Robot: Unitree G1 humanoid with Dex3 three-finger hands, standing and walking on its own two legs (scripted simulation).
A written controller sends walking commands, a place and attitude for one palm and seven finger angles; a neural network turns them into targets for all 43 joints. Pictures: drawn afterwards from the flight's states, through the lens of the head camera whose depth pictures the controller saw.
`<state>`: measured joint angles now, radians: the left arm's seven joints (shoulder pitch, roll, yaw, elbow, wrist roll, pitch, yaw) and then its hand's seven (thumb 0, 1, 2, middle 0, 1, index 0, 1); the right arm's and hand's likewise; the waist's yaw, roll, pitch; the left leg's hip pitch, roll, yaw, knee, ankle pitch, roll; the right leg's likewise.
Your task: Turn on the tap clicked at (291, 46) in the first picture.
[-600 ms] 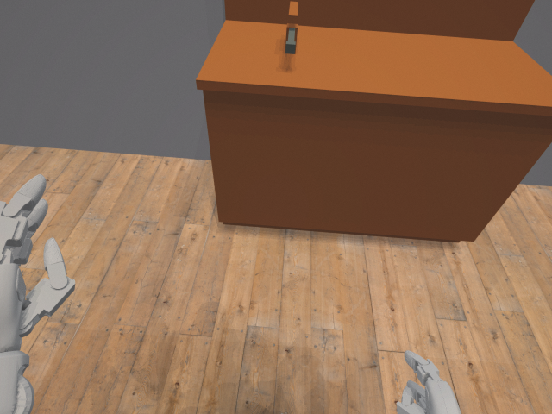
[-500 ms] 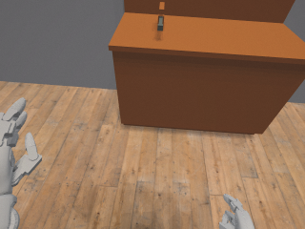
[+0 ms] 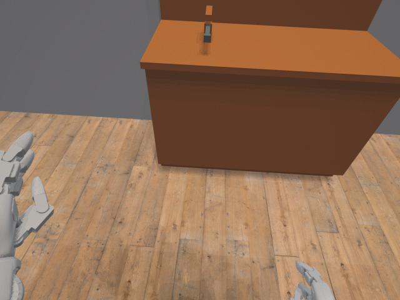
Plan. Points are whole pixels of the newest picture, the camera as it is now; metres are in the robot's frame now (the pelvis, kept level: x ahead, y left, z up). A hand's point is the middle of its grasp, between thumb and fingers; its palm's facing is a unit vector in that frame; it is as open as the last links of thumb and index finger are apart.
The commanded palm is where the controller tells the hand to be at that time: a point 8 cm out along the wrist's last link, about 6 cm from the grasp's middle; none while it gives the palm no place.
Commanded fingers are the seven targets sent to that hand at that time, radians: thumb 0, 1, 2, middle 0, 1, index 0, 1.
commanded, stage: walk to a spot facing it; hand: left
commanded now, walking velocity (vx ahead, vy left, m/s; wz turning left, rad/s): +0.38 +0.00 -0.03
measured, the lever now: (207, 38) +1.08 +0.04 +0.08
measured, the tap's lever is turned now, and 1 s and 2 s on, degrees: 0 0 0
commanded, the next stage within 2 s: turn to face it in 0.70 s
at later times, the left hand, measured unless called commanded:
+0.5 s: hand (67, 162) +0.29 +0.25 +0.16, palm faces +0.46 -0.80 -0.39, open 7.4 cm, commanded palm +0.24 +0.29 +0.18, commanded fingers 0.00 0.90 0.90 -0.20 -0.30 -0.20 -0.30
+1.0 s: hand (129, 110) +0.46 +0.19 +0.15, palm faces +0.39 -0.80 -0.45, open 7.4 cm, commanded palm +0.40 +0.23 +0.18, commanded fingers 0.00 0.90 0.90 -0.20 -0.30 -0.20 -0.30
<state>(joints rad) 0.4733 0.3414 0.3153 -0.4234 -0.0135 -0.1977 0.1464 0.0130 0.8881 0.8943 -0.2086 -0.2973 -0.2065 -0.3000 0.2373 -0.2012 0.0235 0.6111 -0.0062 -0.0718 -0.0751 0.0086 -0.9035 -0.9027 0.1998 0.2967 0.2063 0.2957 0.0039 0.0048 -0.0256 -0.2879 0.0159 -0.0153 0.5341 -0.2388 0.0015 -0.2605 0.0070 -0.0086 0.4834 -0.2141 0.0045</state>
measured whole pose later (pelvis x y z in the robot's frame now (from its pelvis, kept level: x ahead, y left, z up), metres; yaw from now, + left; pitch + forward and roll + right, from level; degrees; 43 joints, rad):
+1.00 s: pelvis +0.24 -0.05 -0.01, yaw -2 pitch +0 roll +1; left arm 0.46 0.33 0.37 -0.46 -0.01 -0.20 0.15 0.01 0.89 0.89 -0.21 -0.30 -0.21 -0.30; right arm 0.13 -0.22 0.00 0.65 -0.01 -0.03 -0.05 0.01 -0.91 -0.90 0.20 0.30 0.21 0.30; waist 0.02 0.02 0.09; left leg -0.47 0.08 0.05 1.17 -0.47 -0.04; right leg -0.35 -0.02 -0.14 0.63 -0.28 -0.07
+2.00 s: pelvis +0.27 -0.06 +0.00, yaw -18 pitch -3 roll +0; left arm 0.43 0.33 0.32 -0.46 0.00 -0.22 0.18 0.01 0.89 0.89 -0.21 -0.30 -0.21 -0.30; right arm 0.24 -0.23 -0.02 0.61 -0.01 -0.05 -0.09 0.01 -0.91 -0.90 0.19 0.30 0.20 0.29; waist 0.00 -0.05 -0.02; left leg -0.26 0.06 0.13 0.57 -0.26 0.03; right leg -0.32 0.02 -0.07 0.80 -0.46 -0.04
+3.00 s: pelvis +0.45 -0.15 +0.00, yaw -21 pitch +0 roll -1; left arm 0.50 0.39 0.38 -0.57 -0.02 -0.24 0.15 0.01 0.89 0.89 -0.21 -0.30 -0.21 -0.30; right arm 0.21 -0.10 0.04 0.61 0.00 -0.10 -0.04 0.01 -0.90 -0.90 0.20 0.30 0.21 0.30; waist 0.01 0.02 0.04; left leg -0.24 0.08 0.16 0.50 -0.26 0.02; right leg -0.44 -0.07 -0.12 0.79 -0.36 0.03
